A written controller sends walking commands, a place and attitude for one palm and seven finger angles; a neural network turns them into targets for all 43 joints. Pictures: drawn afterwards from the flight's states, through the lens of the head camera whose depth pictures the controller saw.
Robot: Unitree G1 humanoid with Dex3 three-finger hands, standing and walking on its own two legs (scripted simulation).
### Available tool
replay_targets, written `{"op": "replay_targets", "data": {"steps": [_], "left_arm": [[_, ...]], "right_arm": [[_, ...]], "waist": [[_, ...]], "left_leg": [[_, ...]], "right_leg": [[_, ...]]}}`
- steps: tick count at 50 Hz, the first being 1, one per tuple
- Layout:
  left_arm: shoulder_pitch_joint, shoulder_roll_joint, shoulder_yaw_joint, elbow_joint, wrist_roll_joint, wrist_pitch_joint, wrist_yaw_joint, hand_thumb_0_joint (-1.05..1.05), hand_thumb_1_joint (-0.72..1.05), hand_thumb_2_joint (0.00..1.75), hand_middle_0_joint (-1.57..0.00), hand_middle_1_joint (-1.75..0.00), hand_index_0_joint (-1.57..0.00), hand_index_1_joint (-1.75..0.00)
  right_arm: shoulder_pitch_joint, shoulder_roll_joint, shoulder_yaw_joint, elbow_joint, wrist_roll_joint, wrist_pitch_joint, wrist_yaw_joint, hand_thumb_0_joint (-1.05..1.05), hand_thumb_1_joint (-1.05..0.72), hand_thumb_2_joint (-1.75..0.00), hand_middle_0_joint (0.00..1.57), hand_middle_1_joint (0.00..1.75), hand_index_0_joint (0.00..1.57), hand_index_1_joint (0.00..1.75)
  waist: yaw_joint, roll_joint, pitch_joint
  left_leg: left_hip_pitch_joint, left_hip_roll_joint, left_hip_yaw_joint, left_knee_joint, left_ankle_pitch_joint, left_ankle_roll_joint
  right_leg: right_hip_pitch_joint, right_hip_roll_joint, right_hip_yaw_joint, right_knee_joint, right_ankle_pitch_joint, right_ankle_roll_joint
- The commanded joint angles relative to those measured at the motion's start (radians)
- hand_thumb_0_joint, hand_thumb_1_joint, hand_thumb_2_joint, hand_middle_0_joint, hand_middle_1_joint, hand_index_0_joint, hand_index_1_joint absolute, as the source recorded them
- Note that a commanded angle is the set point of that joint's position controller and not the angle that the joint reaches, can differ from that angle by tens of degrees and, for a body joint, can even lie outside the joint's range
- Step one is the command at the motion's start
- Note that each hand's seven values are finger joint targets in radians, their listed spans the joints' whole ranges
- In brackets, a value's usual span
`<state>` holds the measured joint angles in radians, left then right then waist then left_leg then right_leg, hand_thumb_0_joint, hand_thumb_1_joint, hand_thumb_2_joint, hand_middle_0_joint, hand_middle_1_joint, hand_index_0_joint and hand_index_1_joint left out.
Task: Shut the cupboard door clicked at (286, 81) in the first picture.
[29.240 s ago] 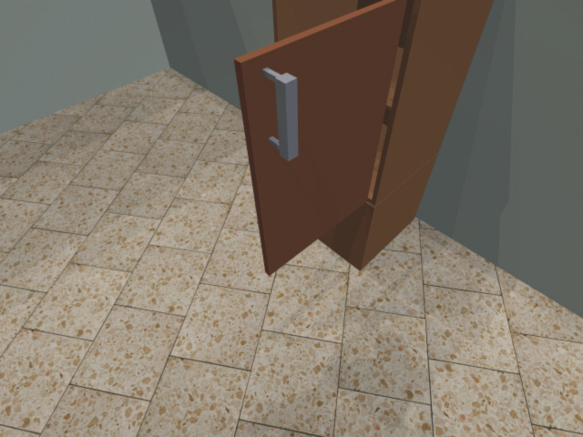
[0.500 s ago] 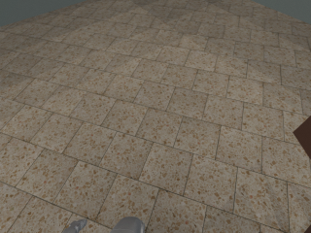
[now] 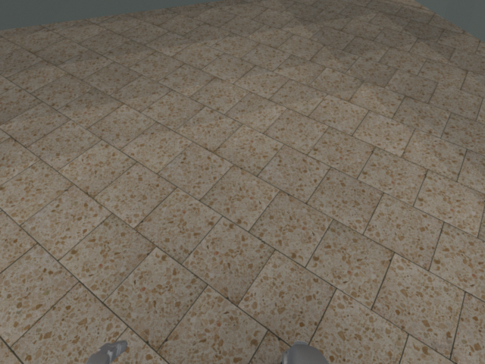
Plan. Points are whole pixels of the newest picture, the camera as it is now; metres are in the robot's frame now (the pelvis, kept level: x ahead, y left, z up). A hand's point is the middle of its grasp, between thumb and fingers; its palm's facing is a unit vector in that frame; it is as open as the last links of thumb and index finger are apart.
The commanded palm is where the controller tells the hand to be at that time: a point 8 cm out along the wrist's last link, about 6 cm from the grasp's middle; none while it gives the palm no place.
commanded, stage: walk to a spot facing it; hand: left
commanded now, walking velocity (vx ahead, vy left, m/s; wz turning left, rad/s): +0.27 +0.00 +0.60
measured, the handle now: out of the picture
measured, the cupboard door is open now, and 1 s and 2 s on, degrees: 62 62 62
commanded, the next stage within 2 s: turn to face it in 0.36 s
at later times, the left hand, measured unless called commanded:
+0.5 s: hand out of the picture +0.09 +0.20 -0.20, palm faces +0.36 -0.91 -0.23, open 7.3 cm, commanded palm none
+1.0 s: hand (151, 318) +0.22 +0.20 -0.18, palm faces +0.20 -0.96 -0.20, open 7.3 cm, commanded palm none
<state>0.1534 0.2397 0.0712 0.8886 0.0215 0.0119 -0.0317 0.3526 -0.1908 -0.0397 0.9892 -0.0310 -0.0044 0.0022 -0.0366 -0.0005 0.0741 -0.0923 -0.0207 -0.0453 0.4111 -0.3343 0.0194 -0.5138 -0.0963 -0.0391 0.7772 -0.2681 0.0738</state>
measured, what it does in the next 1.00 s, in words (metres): walks ahead: right foot, then left foot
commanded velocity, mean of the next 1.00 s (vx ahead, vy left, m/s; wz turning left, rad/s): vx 0.01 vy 0.00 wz -0.08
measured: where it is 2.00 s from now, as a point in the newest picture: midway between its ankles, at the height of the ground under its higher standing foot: (234, 348)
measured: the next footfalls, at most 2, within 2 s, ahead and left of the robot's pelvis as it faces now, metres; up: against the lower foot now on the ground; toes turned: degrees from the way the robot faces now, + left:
right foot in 0.08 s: +0.15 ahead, -0.14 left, +0.00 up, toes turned -2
left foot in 0.46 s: +0.22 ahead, +0.12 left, +0.00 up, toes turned +24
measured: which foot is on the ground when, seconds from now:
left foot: down 0.00-0.08, up 0.10-0.44, down 0.46-0.82, up 0.84-1.00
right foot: up 0.00-0.06, down 0.08-0.46, up 0.48-0.78, down 0.80-1.00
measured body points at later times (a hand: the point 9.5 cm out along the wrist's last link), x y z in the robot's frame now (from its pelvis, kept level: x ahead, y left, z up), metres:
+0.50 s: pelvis +0.15 +0.00 -0.03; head +0.20 +0.04 +0.42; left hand +0.08 +0.25 -0.18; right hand +0.38 -0.19 -0.14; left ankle +0.18 +0.10 -0.74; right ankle +0.12 -0.15 -0.71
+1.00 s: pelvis +0.23 +0.01 -0.01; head +0.28 +0.03 +0.44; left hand +0.21 +0.25 -0.16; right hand +0.35 -0.22 -0.15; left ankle +0.19 +0.12 -0.70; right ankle +0.25 -0.12 -0.74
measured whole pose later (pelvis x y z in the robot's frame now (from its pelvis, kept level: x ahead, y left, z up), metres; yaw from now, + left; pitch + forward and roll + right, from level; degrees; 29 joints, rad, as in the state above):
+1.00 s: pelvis +0.23 +0.01 -0.01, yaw +7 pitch +1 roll +0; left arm 0.26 0.15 0.06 0.96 0.03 0.03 0.02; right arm 0.14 -0.20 -0.05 0.95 0.00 0.06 -0.03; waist 0.03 -0.01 0.09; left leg -0.38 0.00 0.04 0.86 -0.50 -0.04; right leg -0.29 0.00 0.05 0.54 -0.27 0.01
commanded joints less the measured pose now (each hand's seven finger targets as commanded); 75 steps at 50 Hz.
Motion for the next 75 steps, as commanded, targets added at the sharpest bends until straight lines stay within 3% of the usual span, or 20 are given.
{"op": "replay_targets", "data": {"steps": [1, 2, 4, 5, 11, 20, 21, 22, 23, 24, 28, 37, 40, 42, 51, 54, 60, 70, 73, 75], "left_arm": [[0.017, 0.074, 0.024, -0.073, -0.001, -0.039, 0.001, 0.0, 0.9, 0.9, -0.2, -0.3, -0.2, -0.3], [0.123, 0.102, 0.035, -0.039, 0.001, -0.046, 0.006, 0.0, 0.9, 0.9, -0.2, -0.3, -0.2, -0.3], [0.363, 0.279, 0.074, 0.007, 0.014, -0.062, 0.03, 0.0, 0.9, 0.9, -0.2, -0.3, -0.2, -0.3], [0.3, 0.236, 0.062, -0.005, 0.005, -0.057, 0.04, 0.0, 0.9, 0.9, -0.2, -0.3, -0.2, -0.3], [0.087, 0.078, 0.019, -0.033, 0.008, -0.063, 0.059, 0.0, 0.9, 0.9, -0.2, -0.3, -0.2, -0.3], [0.134, 0.162, 0.041, -0.028, 0.004, -0.042, 0.059, 0.0, 0.9, 0.9, -0.2, -0.3, -0.2, -0.3], [0.129, 0.168, 0.042, -0.037, 0.0, -0.038, 0.057, 0.0, 0.9, 0.9, -0.2, -0.3, -0.2, -0.3], [0.148, 0.124, 0.035, -0.063, -0.009, -0.031, 0.052, 0.0, 0.9, 0.9, -0.2, -0.3, -0.2, -0.3], [0.109, 0.077, 0.008, -0.105, -0.012, -0.028, 0.051, 0.0, 0.9, 0.9, -0.2, -0.3, -0.2, -0.3], [0.092, 0.091, 0.008, -0.11, -0.007, -0.015, 0.064, 0.0, 0.9, 0.9, -0.2, -0.3, -0.2, -0.3], [0.155, 0.044, -0.004, 0.007, -0.002, 0.009, 0.05, 0.0, 0.9, 0.9, -0.2, -0.3, -0.2, -0.3], [0.217, 0.016, -0.004, 0.065, 0.006, 0.019, 0.031, 0.0, 0.9, 0.9, -0.2, -0.3, -0.2, -0.3], [0.188, 0.137, 0.022, 0.035, 0.016, -0.001, 0.036, 0.0, 0.9, 0.9, -0.2, -0.3, -0.2, -0.3], [0.212, 0.157, 0.036, 0.041, 0.012, -0.008, 0.05, 0.0, 0.9, 0.9, -0.2, -0.3, -0.2, -0.3], [0.064, 0.131, 0.057, -0.005, 0.0, 0.02, 0.055, 0.0, 0.9, 0.9, -0.2, -0.3, -0.2, -0.3], [0.048, 0.048, 0.033, -0.064, -0.009, 0.027, 0.034, 0.0, 0.9, 0.9, -0.2, -0.3, -0.2, -0.3], [-0.036, 0.058, 0.028, -0.06, -0.002, 0.051, 0.0, 0.0, 0.9, 0.9, -0.2, -0.3, -0.2, -0.3], [-0.032, 0.085, 0.015, -0.095, -0.001, 0.033, -0.002, 0.0, 0.9, 0.9, -0.2, -0.3, -0.2, -0.3], [0.142, 0.274, 0.047, -0.042, -0.003, 0.004, 0.029, 0.0, 0.9, 0.9, -0.2, -0.3, -0.2, -0.3], [0.081, 0.236, 0.05, -0.063, -0.002, 0.01, 0.052, 0.0, 0.9, 0.9, -0.2, -0.3, -0.2, -0.3]], "right_arm": [[-0.063, -0.212, -0.06, -0.065, 0.003, -0.02, -0.012, 0.0, -0.9, -0.9, 0.2, 0.3, 0.2, 0.3], [-0.086, -0.202, -0.058, -0.067, 0.01, -0.021, -0.009, 0.0, -0.9, -0.9, 0.2, 0.3, 0.2, 0.3], [-0.059, -0.091, -0.042, -0.112, 0.028, -0.032, -0.005, 0.0, -0.9, -0.9, 0.2, 0.3, 0.2, 0.3], [-0.069, -0.134, -0.053, -0.109, 0.015, -0.023, -0.002, 0.0, -0.9, -0.9, 0.2, 0.3, 0.2, 0.3], [-0.113, -0.057, -0.039, -0.092, 0.012, 0.033, 0.028, 0.0, -0.9, -0.9, 0.2, 0.3, 0.2, 0.3], [-0.192, -0.084, -0.026, -0.173, 0.01, 0.022, 0.04, 0.0, -0.9, -0.9, 0.2, 0.3, 0.2, 0.3], [-0.117, -0.128, -0.039, -0.158, 0.005, 0.018, 0.038, 0.0, -0.9, -0.9, 0.2, 0.3, 0.2, 0.3], [-0.035, -0.246, -0.066, -0.151, -0.007, 0.008, 0.03, 0.0, -0.9, -0.9, 0.2, 0.3, 0.2, 0.3], [0.037, -0.335, -0.082, -0.142, 0.001, 0.01, 0.018, 0.0, -0.9, -0.9, 0.2, 0.3, 0.2, 0.3], [0.015, -0.326, -0.069, -0.139, 0.01, 0.012, 0.001, 0.0, -0.9, -0.9, 0.2, 0.3, 0.2, 0.3], [-0.216, -0.165, -0.015, -0.168, 0.006, -0.004, -0.032, 0.0, -0.9, -0.9, 0.2, 0.3, 0.2, 0.3], [-0.271, -0.171, -0.031, -0.101, 0.014, 0.031, -0.03, 0.0, -0.9, -0.9, 0.2, 0.3, 0.2, 0.3], [-0.231, -0.089, -0.034, -0.123, 0.024, 0.04, -0.021, 0.0, -0.9, -0.9, 0.2, 0.3, 0.2, 0.3], [-0.284, -0.067, -0.027, -0.154, 0.021, 0.047, -0.026, 0.0, -0.9, -0.9, 0.2, 0.3, 0.2, 0.3], [-0.129, -0.063, -0.024, -0.114, 0.029, 0.017, -0.042, 0.0, -0.9, -0.9, 0.2, 0.3, 0.2, 0.3], [-0.053, -0.242, -0.051, -0.129, 0.001, 0.006, -0.05, 0.0, -0.9, -0.9, 0.2, 0.3, 0.2, 0.3], [-0.11, -0.2, -0.034, -0.147, -0.006, 0.005, -0.055, 0.0, -0.9, -0.9, 0.2, 0.3, 0.2, 0.3], [-0.109, -0.251, -0.054, -0.14, 0.003, 0.017, -0.028, 0.0, -0.9, -0.9, 0.2, 0.3, 0.2, 0.3], [-0.171, -0.15, -0.031, -0.221, 0.017, 0.034, -0.018, 0.0, -0.9, -0.9, 0.2, 0.3, 0.2, 0.3], [-0.204, -0.147, -0.029, -0.216, 0.018, 0.041, -0.033, 0.0, -0.9, -0.9, 0.2, 0.3, 0.2, 0.3]], "waist": [[0.055, 0.112, -0.007], [0.106, 0.055, -0.035], [0.187, -0.384, -0.213], [0.148, -0.317, -0.151], [0.015, -0.162, -0.051], [0.012, -0.151, -0.107], [-0.033, -0.092, -0.154], [-0.072, 0.16, -0.245], [-0.097, 0.311, -0.299], [-0.079, 0.135, -0.294], [0.03, 0.158, -0.158], [0.074, 0.093, -0.042], [0.052, -0.178, -0.032], [0.093, -0.342, -0.07], [0.015, -0.131, -0.142], [-0.007, 0.301, -0.138], [0.022, 0.151, -0.07], [0.044, 0.174, -0.118], [0.121, -0.252, -0.157], [0.095, -0.287, -0.125]], "left_leg": [[-0.171, 0.189, -0.196, -0.06, 0.129, 0.138], [-0.274, 0.139, -0.154, 0.057, 0.107, 0.108], [-0.557, -0.077, 0.024, 0.665, -0.307, 0.017], [-0.589, -0.003, -0.036, 0.841, -0.265, 0.022], [-0.486, 0.097, 0.043, 0.762, -0.042, -0.039], [-0.228, 0.005, 0.193, 0.208, 0.081, -0.01], [-0.06, 0.011, 0.172, 0.111, 0.219, 0.002], [0.158, 0.23, -0.117, 0.078, 0.571, 0.107], [0.236, 0.448, -0.381, 0.039, 0.977, 0.243], [0.188, 0.46, -0.309, 0.039, 0.859, 0.253], [-0.075, 0.307, -0.099, -0.06, 0.44, 0.161], [-0.166, 0.284, 0.079, 0.015, 0.158, 0.087], [-0.256, 0.081, 0.208, 0.294, -0.11, -0.026], [-0.395, 0.03, 0.088, 0.558, -0.269, -0.038], [-0.149, 0.025, 0.065, 0.088, 0.067, -0.057], [0.013, 0.471, -0.303, -0.123, 0.358, 0.144], [0.016, 0.356, -0.007, -0.035, 0.614, 0.136], [-0.03, 0.355, 0.154, 0.131, 0.53, 0.043], [-0.495, 0.106, 0.168, 0.672, -0.322, -0.092], [-0.586, 0.125, 0.033, 0.795, -0.25, -0.088]], "right_leg": [[0.251, 0.071, -0.054, -0.183, 0.067, -0.011], [0.439, 0.061, -0.039, -0.254, 0.078, -0.022], [0.752, -0.402, 0.528, -0.546, -0.194, -0.175], [0.623, -0.41, 0.557, -0.578, -0.287, -0.206], [0.34, -0.275, -0.028, -0.495, 0.313, -0.175], [0.426, -0.264, -0.189, -0.216, 0.663, -0.121], [0.348, -0.247, -0.212, -0.065, 0.586, -0.087], [0.12, -0.133, -0.236, 0.193, 0.169, -0.018], [-0.054, -0.012, -0.13, 0.426, -0.457, 0.005], [-0.059, -0.024, -0.009, 0.458, -0.414, -0.014], [0.044, -0.027, 0.046, 0.329, -0.194, -0.019], [0.247, 0.068, -0.033, -0.184, 0.049, -0.038], [0.241, -0.152, 0.323, -0.407, 0.328, -0.16], [0.341, -0.216, 0.478, -0.463, 0.487, -0.284], [0.305, -0.074, 0.331, -0.277, 0.482, -0.188], [-0.004, 0.134, 0.068, 0.144, -0.348, -0.051], [-0.016, 0.065, 0.027, 0.27, -0.225, -0.025], [0.279, 0.097, -0.065, -0.239, 0.012, -0.069], [0.562, -0.311, 0.404, -0.393, 0.729, -0.278], [0.524, -0.242, 0.4, -0.392, 0.606, -0.302]]}}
